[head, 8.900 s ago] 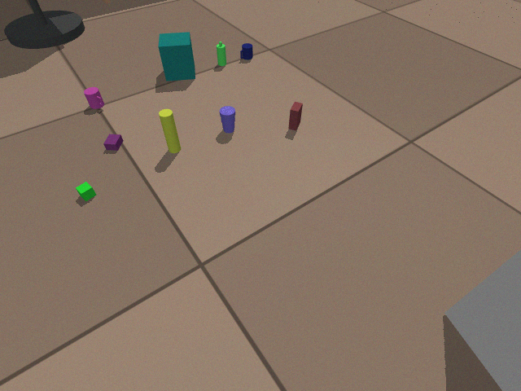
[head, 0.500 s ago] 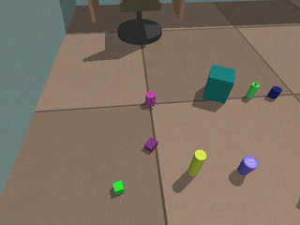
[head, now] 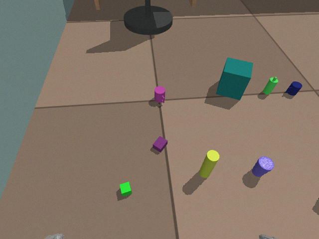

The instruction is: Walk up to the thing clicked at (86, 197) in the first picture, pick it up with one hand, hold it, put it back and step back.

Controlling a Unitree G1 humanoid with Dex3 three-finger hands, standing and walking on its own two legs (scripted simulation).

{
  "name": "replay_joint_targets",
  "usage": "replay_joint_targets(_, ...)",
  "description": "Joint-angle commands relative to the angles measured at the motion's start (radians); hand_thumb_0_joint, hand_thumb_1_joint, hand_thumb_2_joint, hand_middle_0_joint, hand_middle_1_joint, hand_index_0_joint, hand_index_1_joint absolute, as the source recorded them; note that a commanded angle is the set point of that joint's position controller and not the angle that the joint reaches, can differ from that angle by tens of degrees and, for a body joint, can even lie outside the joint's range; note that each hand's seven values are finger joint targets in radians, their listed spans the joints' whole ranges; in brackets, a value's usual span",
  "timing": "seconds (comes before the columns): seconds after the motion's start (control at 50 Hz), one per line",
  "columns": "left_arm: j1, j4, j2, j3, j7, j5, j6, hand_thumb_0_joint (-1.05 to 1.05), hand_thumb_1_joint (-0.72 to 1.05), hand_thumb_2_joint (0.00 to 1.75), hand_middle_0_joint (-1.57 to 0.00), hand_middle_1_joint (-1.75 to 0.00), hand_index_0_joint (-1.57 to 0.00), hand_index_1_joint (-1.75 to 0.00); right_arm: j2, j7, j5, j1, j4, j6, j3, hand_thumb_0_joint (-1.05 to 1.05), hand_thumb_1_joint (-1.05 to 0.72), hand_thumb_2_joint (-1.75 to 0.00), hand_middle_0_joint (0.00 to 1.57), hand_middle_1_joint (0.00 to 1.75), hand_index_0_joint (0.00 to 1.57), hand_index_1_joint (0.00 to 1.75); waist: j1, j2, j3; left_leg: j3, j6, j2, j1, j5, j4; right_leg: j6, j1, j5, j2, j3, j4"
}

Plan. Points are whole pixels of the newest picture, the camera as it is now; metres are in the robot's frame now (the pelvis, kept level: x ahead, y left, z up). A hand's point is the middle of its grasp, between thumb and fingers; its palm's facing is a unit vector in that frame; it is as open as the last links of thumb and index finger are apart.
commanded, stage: rise first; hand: left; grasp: from above
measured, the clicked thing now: (125, 189) +0.48 +0.20 -0.75
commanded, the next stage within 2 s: none
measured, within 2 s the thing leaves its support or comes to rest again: neither
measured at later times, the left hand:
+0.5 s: hand out of the picture +0.14 +0.25 -0.21, palm faces -0.10 -0.90 -0.42, open 13.7 cm
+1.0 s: hand out of the picture +0.13 +0.27 -0.27, palm faces -0.27 -0.79 -0.55, open 14.1 cm
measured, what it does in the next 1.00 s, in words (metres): lowers itself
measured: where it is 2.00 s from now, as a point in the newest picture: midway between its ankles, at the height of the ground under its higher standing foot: outside the picture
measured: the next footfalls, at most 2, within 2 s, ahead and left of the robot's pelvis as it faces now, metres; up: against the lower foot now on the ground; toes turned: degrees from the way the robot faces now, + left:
none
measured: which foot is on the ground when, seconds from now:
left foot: down 0.00-1.00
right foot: down 0.00-1.00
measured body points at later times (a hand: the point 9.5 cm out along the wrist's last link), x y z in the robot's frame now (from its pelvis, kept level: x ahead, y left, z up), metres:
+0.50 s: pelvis -0.01 +0.00 -0.06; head +0.08 +0.02 +0.38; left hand +0.14 +0.30 -0.18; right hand +0.13 -0.26 -0.16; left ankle +0.00 +0.12 -0.74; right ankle -0.01 -0.14 -0.74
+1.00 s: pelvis -0.02 +0.00 -0.13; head +0.10 +0.01 +0.30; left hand +0.15 +0.31 -0.24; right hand +0.16 -0.25 -0.22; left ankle +0.00 +0.12 -0.74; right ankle -0.01 -0.14 -0.74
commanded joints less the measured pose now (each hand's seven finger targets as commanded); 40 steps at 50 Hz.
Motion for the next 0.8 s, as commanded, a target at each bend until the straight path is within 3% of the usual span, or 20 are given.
replay_joint_targets(0.0, -0.285, -0.124, 0.292, 0.135, 0.005, 0.042, -0.029, 0.0, 0.34, 0.93, -0.18, -0.8, -0.15, -0.82, -0.124, -0.026, 0.004, 0.06, -0.171, -0.027, -0.06, 0.0, -0.89, -0.9, 0.2, 0.3, 0.2, 0.3, -0.022, -0.006, -0.185, 0.027, 0.01, -0.015, -0.055, 0.074, 0.063, -0.041, -0.102, 0.093, 0.04, 0.006, 0.059)
replay_joint_targets(0.04, -0.092, 0.009, 0.246, 0.149, -0.023, 0.096, 0.003, 0.0, 0.23, 0.9, -0.13, -0.94, -0.14, -0.92, -0.113, -0.015, -0.015, 0.096, -0.198, -0.033, -0.08, 0.0, -0.89, -0.9, 0.2, 0.3, 0.2, 0.3, -0.015, -0.015, -0.245, 0.018, 0.006, -0.024, -0.112, 0.137, 0.134, -0.042, -0.108, 0.157, 0.038, 0.005, 0.132)
replay_joint_targets(0.08, -0.019, -0.073, 0.264, 0.187, -0.033, 0.135, 0.027, 0.0, 0.07, 0.94, -0.14, -0.96, -0.13, -0.97, -0.107, -0.007, -0.02, 0.095, -0.253, -0.034, -0.095, 0.0, -0.88, -0.9, 0.2, 0.3, 0.2, 0.3, 0.046, 0.036, -0.351, 0.021, -0.002, -0.034, -0.111, 0.196, 0.163, -0.048, -0.063, 0.193, 0.037, 0.009, 0.164)
replay_joint_targets(0.1, -0.009, -0.129, 0.241, 0.174, -0.031, 0.141, 0.047, 0.0, -0.01, 0.95, -0.14, -0.97, -0.12, -0.99, -0.104, -0.007, -0.016, 0.089, -0.281, -0.034, -0.098, 0.0, -0.88, -0.9, 0.2, 0.3, 0.2, 0.3, 0.046, 0.074, -0.372, 0.023, -0.009, -0.033, -0.088, 0.208, 0.152, -0.052, -0.064, 0.194, 0.041, 0.01, 0.164)
replay_joint_targets(0.14, -0.008, -0.173, 0.182, 0.133, -0.022, 0.153, 0.104, 0.0, -0.17, 0.97, -0.14, -0.98, -0.11, -1.01, -0.094, -0.004, -0.009, 0.06, -0.323, -0.032, -0.09, 0.0, -0.88, -0.9, 0.2, 0.3, 0.2, 0.3, 0.029, 0.083, -0.3, 0.013, -0.019, -0.022, -0.121, 0.195, 0.148, -0.056, -0.122, 0.155, 0.051, -0.003, 0.161)
replay_joint_targets(0.2, -0.061, -0.223, 0.199, 0.134, -0.003, 0.172, 0.172, 0.0, -0.41, 0.95, -0.15, -0.97, -0.11, -1.01, -0.089, 0.003, -0.005, 0.022, -0.377, -0.037, -0.086, 0.0, -0.85, -0.89, 0.2, 0.3, 0.2, 0.3, 0.017, 0.03, -0.244, 0.003, -0.012, -0.009, -0.21, 0.115, 0.193, -0.051, -0.196, 0.066, 0.058, -0.015, 0.19)
replay_joint_targets(0.24, -0.058, -0.251, 0.154, 0.113, 0.007, 0.172, 0.193, 0.0, -0.53, 0.96, -0.14, -0.99, -0.09, -1.04, -0.08, 0.007, -0.009, 0.04, -0.399, -0.051, -0.087, 0.0, -0.85, -0.89, 0.2, 0.3, 0.2, 0.3, -0.002, 0.003, -0.226, 0.002, -0.008, -0.004, -0.256, 0.042, 0.227, -0.049, -0.262, -0.001, 0.063, -0.017, 0.226)
replay_joint_targets(0.3, -0.068, -0.313, 0.155, 0.128, 0.017, 0.185, 0.189, 0.0, -0.56, 0.98, -0.13, -1.01, -0.09, -1.05, -0.078, 0.01, -0.013, 0.068, -0.411, -0.076, -0.093, 0.0, -0.86, -0.89, 0.2, 0.3, 0.2, 0.3, -0.017, 0.004, -0.259, -0.007, -0.005, 0.001, -0.316, 0.013, 0.306, -0.049, -0.347, -0.025, 0.064, -0.017, 0.309)
replay_joint_targets(0.32, -0.058, -0.353, 0.172, 0.153, 0.022, 0.192, 0.18, 0.0, -0.56, 0.97, -0.12, -1.02, -0.09, -1.06, -0.074, 0.011, -0.016, 0.073, -0.424, -0.086, -0.096, 0.0, -0.87, -0.89, 0.2, 0.3, 0.2, 0.3, -0.008, 0.002, -0.29, -0.007, -0.003, 0.0, -0.326, 0.02, 0.337, -0.048, -0.352, -0.02, 0.062, -0.016, 0.339)
replay_joint_targets(0.36, -0.028, -0.43, 0.178, 0.163, 0.029, 0.205, 0.163, 0.0, -0.56, 0.97, -0.12, -1.01, -0.09, -1.05, -0.063, 0.009, -0.02, 0.074, -0.435, -0.103, -0.097, 0.0, -0.87, -0.9, 0.2, 0.3, 0.2, 0.3, -0.001, 0.041, -0.362, -0.002, -0.003, -0.001, -0.341, 0.05, 0.401, -0.048, -0.384, 0.007, 0.055, -0.004, 0.405)
replay_joint_targets(0.38, -0.037, -0.46, 0.169, 0.153, 0.029, 0.208, 0.158, 0.0, -0.56, 0.98, -0.12, -1.03, -0.08, -1.06, -0.064, 0.006, -0.024, 0.075, -0.44, -0.111, -0.099, 0.0, -0.86, -0.89, 0.2, 0.3, 0.2, 0.3, -0.019, 0.042, -0.361, -0.005, -0.004, 0.003, -0.357, 0.052, 0.424, -0.047, -0.424, 0.008, 0.058, -0.002, 0.432)
replay_joint_targets(0.42, -0.009, -0.532, 0.194, 0.174, 0.033, 0.223, 0.157, 0.0, -0.55, 0.98, -0.12, -1.04, -0.08, -1.08, -0.064, -0.001, -0.027, 0.073, -0.455, -0.122, -0.103, 0.0, -0.85, -0.89, 0.2, 0.3, 0.2, 0.3, -0.018, 0.068, -0.391, -0.009, -0.007, 0.004, -0.366, 0.053, 0.449, -0.047, -0.444, 0.008, 0.054, 0.001, 0.463)
replay_joint_targets(0.48, 0.084, -0.597, 0.188, 0.174, 0.031, 0.239, 0.18, 0.0, -0.56, 0.98, -0.13, -1.02, -0.09, -1.07, -0.057, -0.01, -0.029, 0.066, -0.471, -0.128, -0.103, 0.0, -0.85, -0.89, 0.2, 0.3, 0.2, 0.3, -0.006, 0.089, -0.403, -0.019, -0.009, 0.009, -0.378, 0.056, 0.463, -0.048, -0.467, -0.001, 0.053, 0.002, 0.483)
replay_joint_targets(0.54, 0.142, -0.664, 0.178, 0.16, 0.025, 0.241, 0.219, 0.0, -0.55, 0.99, -0.13, -1.01, -0.08, -1.06, -0.06, -0.016, -0.03, 0.059, -0.482, -0.134, -0.102, 0.0, -0.83, -0.89, 0.2, 0.3, 0.2, 0.3, -0.013, 0.097, -0.407, -0.028, -0.01, 0.015, -0.389, 0.064, 0.486, -0.048, -0.49, -0.006, 0.054, 0.0, 0.509)
replay_joint_targets(0.56, 0.149, -0.67, 0.158, 0.139, 0.021, 0.242, 0.231, 0.0, -0.55, 0.99, -0.12, -1.02, -0.07, -1.06, -0.06, -0.017, -0.03, 0.062, -0.479, -0.137, -0.098, 0.0, -0.81, -0.88, 0.2, 0.3, 0.2, 0.3, -0.026, 0.085, -0.411, -0.036, -0.01, 0.02, -0.388, 0.079, 0.495, -0.048, -0.504, -0.004, 0.056, -0.003, 0.52)
replay_joint_targets(0.62, 0.156, -0.695, 0.147, 0.135, 0.021, 0.253, 0.257, 0.0, -0.54, 0.97, -0.14, -1.0, -0.1, -1.04, -0.054, -0.023, -0.036, 0.054, -0.492, -0.147, -0.094, 0.0, -0.84, -0.89, 0.2, 0.3, 0.2, 0.3, -0.034, 0.075, -0.394, -0.045, -0.009, 0.022, -0.44, 0.069, 0.53, -0.046, -0.543, -0.017, 0.055, -0.008, 0.549)
replay_joint_targets(0.7, 0.181, -0.721, 0.146, 0.143, 0.032, 0.272, 0.27, 0.0, -0.53, 0.97, -0.13, -1.01, -0.09, -1.05, -0.044, -0.027, -0.037, 0.045, -0.52, -0.164, -0.088, 0.0, -0.82, -0.88, 0.2, 0.3, 0.2, 0.3, -0.029, 0.052, -0.389, -0.036, -0.001, 0.015, -0.509, -0.007, 0.567, -0.048, -0.579, -0.06, 0.056, -0.005, 0.572)
replay_joint_targets(0.78, 0.208, -0.758, 0.159, 0.152, 0.036, 0.286, 0.264, 0.0, -0.52, 0.95, -0.15, -0.99, -0.11, -1.03, -0.038, -0.028, -0.038, 0.04, -0.531, -0.179, -0.087, 0.0, -0.82, -0.89, 0.2, 0.3, 0.2, 0.3, -0.021, 0.069, -0.421, -0.039, -0.002, 0.014, -0.545, -0.002, 0.612, -0.049, -0.618, -0.059, 0.056, -0.004, 0.623)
